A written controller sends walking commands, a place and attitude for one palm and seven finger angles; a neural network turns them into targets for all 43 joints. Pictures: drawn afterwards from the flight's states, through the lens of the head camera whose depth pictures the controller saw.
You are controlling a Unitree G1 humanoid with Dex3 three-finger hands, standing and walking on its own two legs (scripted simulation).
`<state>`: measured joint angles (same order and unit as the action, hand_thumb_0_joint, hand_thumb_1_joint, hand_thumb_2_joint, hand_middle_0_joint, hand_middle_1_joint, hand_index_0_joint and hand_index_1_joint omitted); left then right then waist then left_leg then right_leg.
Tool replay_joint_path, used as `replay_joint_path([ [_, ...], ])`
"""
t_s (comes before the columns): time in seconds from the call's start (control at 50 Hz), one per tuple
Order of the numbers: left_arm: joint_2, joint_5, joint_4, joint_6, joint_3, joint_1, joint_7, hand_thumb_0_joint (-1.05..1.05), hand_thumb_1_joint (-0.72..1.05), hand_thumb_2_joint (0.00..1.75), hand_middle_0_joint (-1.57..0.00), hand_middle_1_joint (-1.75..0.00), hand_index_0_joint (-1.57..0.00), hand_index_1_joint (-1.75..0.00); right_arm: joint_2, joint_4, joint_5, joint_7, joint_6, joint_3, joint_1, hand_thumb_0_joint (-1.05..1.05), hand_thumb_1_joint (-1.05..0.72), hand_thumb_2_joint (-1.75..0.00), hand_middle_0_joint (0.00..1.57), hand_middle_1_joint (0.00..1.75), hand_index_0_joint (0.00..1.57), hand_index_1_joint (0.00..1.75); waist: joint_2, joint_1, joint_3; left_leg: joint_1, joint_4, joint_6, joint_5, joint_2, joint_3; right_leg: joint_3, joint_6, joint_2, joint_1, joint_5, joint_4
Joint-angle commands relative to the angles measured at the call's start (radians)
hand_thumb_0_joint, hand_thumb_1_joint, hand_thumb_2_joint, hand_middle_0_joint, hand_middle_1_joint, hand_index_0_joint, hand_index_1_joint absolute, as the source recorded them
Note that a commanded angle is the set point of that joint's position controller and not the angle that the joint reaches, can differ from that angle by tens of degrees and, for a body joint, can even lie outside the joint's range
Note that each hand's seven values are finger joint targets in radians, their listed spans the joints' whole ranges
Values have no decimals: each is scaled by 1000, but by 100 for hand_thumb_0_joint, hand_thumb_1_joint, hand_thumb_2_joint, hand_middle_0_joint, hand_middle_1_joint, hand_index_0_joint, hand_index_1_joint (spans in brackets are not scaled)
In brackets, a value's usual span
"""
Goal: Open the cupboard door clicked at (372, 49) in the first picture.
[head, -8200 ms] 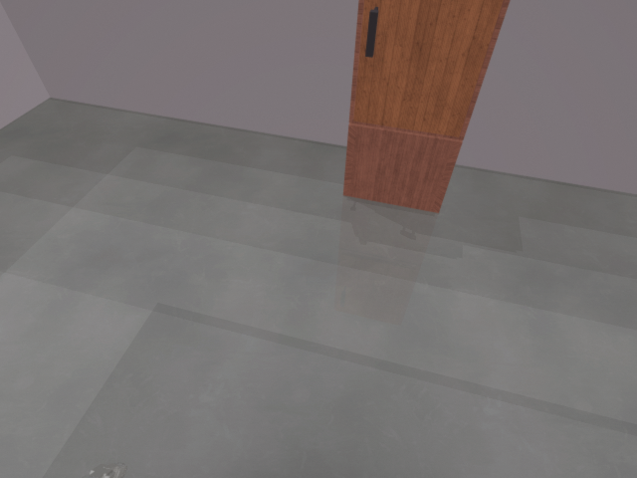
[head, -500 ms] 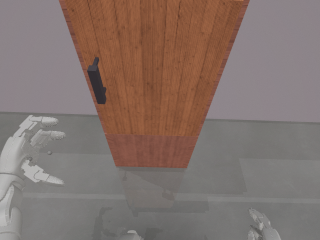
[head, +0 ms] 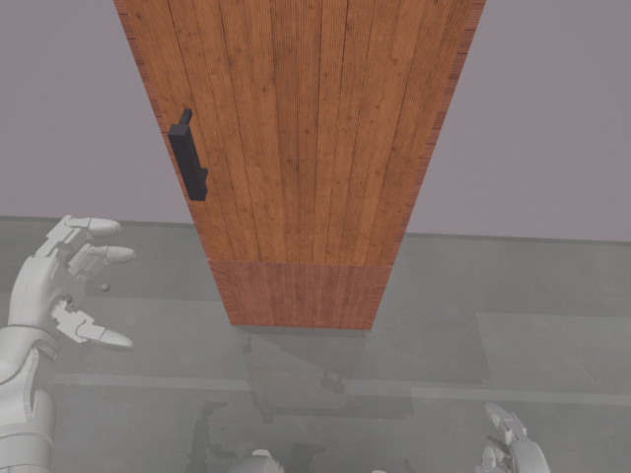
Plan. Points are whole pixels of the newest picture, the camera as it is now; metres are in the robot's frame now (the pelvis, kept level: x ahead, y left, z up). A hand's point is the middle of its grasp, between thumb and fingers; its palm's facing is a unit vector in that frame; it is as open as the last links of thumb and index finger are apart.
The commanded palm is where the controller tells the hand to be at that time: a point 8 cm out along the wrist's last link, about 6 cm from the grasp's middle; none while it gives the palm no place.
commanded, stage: move the hooked fingers beside the handle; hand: left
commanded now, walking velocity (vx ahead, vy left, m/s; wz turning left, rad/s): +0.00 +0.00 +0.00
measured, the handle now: (192, 156) +0.56 +0.24 +0.05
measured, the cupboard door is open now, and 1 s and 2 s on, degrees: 0 0 0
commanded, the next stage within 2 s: none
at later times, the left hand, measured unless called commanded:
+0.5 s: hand (129, 235) +0.38 +0.27 +0.07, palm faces +0.03 -1.00 -0.03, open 14.0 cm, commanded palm +0.36 +0.32 +0.06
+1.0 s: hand (142, 201) +0.45 +0.28 +0.06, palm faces +0.03 -1.00 -0.02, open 14.0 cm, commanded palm +0.43 +0.33 +0.06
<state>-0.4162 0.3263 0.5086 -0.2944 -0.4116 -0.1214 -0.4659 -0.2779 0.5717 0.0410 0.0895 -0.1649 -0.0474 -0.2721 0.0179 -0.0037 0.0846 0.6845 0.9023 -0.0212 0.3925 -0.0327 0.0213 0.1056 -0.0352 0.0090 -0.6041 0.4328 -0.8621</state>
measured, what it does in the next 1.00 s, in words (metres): stands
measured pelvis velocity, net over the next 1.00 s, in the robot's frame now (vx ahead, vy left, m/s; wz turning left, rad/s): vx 0.00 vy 0.01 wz -0.04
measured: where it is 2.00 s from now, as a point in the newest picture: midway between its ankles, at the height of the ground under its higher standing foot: outside the picture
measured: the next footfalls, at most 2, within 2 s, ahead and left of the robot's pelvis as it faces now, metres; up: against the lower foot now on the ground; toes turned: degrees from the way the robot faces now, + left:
none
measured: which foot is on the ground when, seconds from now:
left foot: down 0.00-1.00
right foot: down 0.00-1.00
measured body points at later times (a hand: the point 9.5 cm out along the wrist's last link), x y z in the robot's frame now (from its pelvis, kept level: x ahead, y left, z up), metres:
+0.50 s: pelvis +0.00 +0.00 -0.01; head +0.08 +0.02 +0.44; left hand +0.38 +0.33 +0.07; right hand +0.08 -0.27 -0.10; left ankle +0.03 +0.10 -0.69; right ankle +0.00 -0.10 -0.69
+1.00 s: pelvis +0.00 +0.01 -0.01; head +0.10 +0.04 +0.43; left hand +0.44 +0.33 +0.07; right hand +0.05 -0.26 -0.11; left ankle +0.03 +0.10 -0.69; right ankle +0.00 -0.10 -0.69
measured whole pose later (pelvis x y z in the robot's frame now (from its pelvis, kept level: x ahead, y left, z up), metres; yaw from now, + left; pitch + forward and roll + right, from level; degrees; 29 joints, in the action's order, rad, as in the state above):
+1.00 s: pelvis +0.00 +0.01 -0.01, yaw -2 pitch +17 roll -3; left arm -0.59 0.18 1.07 -0.39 -0.48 -0.66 -0.44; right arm -0.28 0.61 0.02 0.06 0.01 -0.04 -0.35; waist 0.00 -0.11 0.10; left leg 0.86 0.98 -0.04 0.42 -0.05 0.04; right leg 0.08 -0.02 0.02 -0.78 0.44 -0.92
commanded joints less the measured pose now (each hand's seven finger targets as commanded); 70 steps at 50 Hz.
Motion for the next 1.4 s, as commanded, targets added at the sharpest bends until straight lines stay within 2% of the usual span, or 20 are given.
replay_joint_path([
  [0.0, -306, 13, -123, -67, -92, -370, -6, 0, -50, 30, -30, -120, -30, -120, -154, -100, 8, 17, -36, 64, -11, 0, -90, -90, 20, 30, 20, 30, 46, -33, 235, -157, -113, -14, -161, 29, -41, -105, 16, 12, 63, -184, 139],
  [0.06, -306, 5, -82, -70, -82, -409, -13, 0, -50, 30, -30, -120, -30, -120, -152, -99, 10, 15, -29, 66, -17, 0, -90, -90, 20, 30, 20, 30, 87, -29, 256, -167, -111, -14, -183, 29, -38, -103, 14, 9, 61, -210, 131],
  [0.1, -340, 9, -52, -72, -117, -396, -18, 0, -50, 30, -30, -120, -30, -120, -155, -101, 8, 11, -21, 69, -30, 0, -90, -90, 20, 30, 20, 30, 67, -16, 291, -162, -104, -14, -210, 29, -37, -106, 14, 12, 91, -243, 122],
  [0.18, -349, 1, 12, -72, -110, -450, -24, 0, -50, 30, -30, -120, -30, -120, -159, -100, 8, 6, -4, 69, -45, 0, -90, -90, 20, 30, 20, 30, 66, -27, 269, -127, -96, -16, -208, 28, -31, -107, 14, 14, 76, -248, 114],
  [0.2, -375, -1, 48, -69, -137, -440, -24, 0, -50, 30, -30, -120, -30, -120, -164, -98, 8, 6, 3, 71, -55, 0, -90, -90, 20, 30, 20, 30, 34, -22, 276, -117, -94, -16, -209, 27, -30, -111, 18, 14, 84, -255, 116],
  [0.28, -371, -10, 30, -93, -120, -485, -24, 0, -50, 30, -30, -120, -30, -120, -164, -102, 6, -1, 17, 79, -76, 0, -90, -90, 20, 30, 20, 30, 84, -25, 326, -147, -87, -19, -251, 27, -29, -105, 12, 19, 80, -294, 97],
  [0.32, -390, -17, 59, -101, -132, -522, -20, 0, -50, 30, -30, -120, -30, -120, -168, -88, 7, -1, 28, 83, -90, 0, -90, -90, 20, 30, 20, 30, 57, -40, 327, -145, -86, -19, -253, 23, -32, -102, 18, 23, 65, -296, 95],
  [0.46, -387, -39, 102, -117, -111, -604, -10, 0, -50, 30, -30, -120, -30, -120, -169, -72, 3, -4, 52, 86, -114, 0, -90, -90, 20, 30, 20, 30, 107, -48, 341, -176, -87, -16, -263, 18, -41, -89, 14, 27, 17, -279, 86],
  [0.52, -430, -45, 159, -116, -153, -606, 0, 0, -50, 30, -30, -120, -30, -120, -175, -67, -1, -4, 67, 87, -129, 0, -90, -90, 20, 30, 20, 30, 65, -46, 341, -154, -84, -16, -267, 16, -43, -86, 16, 30, 20, -282, 82],
  [0.7, -419, -75, 226, -143, -112, -740, 6, 0, -50, 30, -30, -120, -30, -120, -178, -55, -6, -13, 99, 87, -156, 0, -90, -90, 20, 30, 20, 30, 120, -69, 380, -214, -67, -10, -308, 7, -60, -74, 11, 37, -55, -270, 64],
  [0.74, -439, -81, 282, -138, -120, -767, 8, 0, -50, 30, -30, -120, -30, -120, -183, -50, -5, -12, 110, 85, -161, 0, -90, -90, 20, 30, 20, 30, 80, -79, 345, -175, -66, -13, -280, 5, -60, -74, 14, 37, -64, -254, 66],
  [0.8, -431, -98, 303, -145, -95, -836, 14, 0, -50, 30, -30, -120, -30, -120, -184, -44, -8, -13, 121, 84, -173, 0, -90, -90, 20, 30, 20, 30, 128, -88, 360, -208, -59, -9, -294, 2, -70, -70, 10, 38, -110, -239, 56],
  [0.92, -497, -115, 369, -158, -130, -908, 27, 0, -50, 30, -30, -120, -30, -120, -195, -29, -14, -15, 147, 83, -196, 0, -90, -90, 20, 30, 20, 30, 96, -99, 390, -178, -37, -11, -295, 0, -73, -74, 14, 40, -105, -246, 44],
  [1.02, -549, -136, 401, -159, -148, -949, 23, 0, -50, 30, -30, -120, -30, -120, -200, -26, -18, -17, 169, 81, -215, 0, -90, -90, 20, 30, 20, 30, 131, -104, 410, -185, -25, -8, -318, -4, -77, -72, 13, 44, -128, -251, 34],
  [1.14, -580, -151, 451, -155, -139, -1027, 17, 0, -50, 30, -30, -120, -30, -120, -209, -17, -21, -14, 185, 77, -235, 0, -90, -90, 20, 30, 20, 30, 152, -128, 399, -168, -14, -10, -287, -8, -85, -72, 14, 47, -175, -215, 32],
  [1.18, -546, -148, 453, -155, -105, -1082, 16, 0, -50, 30, -30, -120, -30, -120, -209, -11, -24, -14, 187, 75, -244, 0, -90, -90, 20, 30, 20, 30, 145, -149, 394, -176, -7, -13, -283, -10, -93, -68, 13, 48, -204, -202, 30],
  [1.24, -623, -163, 508, -138, -144, -1093, 18, 0, -50, 30, -30, -120, -30, -120, -221, -5, -24, -12, 196, 72, -258, 0, -90, -90, 20, 30, 20, 30, 141, -150, 404, -133, 2, -14, -263, -10, -89, -75, 17, 46, -194, -196, 30],
  [1.32, -680, -185, 522, -131, -159, -1140, 19, 0, -50, 30, -30, -120, -30, -120, -226, -6, -30, -12, 203, 66, -279, 0, -90, -90, 20, 30, 20, 30, 177, -156, 443, -135, 24, -15, -302, -12, -91, -76, 17, 48, -203, -220, 14],
  [1.36, -672, -189, 510, -130, -146, -1168, 19, 0, -50, 30, -30, -120, -30, -120, -225, -4, -33, -15, 208, 65, -287, 0, -90, -90, 20, 30, 20, 30, 198, -166, 459, -158, 35, -14, -334, -14, -95, -73, 18, 49, -222, -235, 9],
  [1.38, -694, -189, 502, -136, -169, -1166, 19, 0, -50, 30, -30, -120, -30, -120, -226, -3, -38, -16, 210, 67, -298, 0, -90, -90, 20, 30, 20, 30, 214, -155, 487, -187, 41, -10, -381, -18, -102, -69, 12, 53, -220, -257, -1],
])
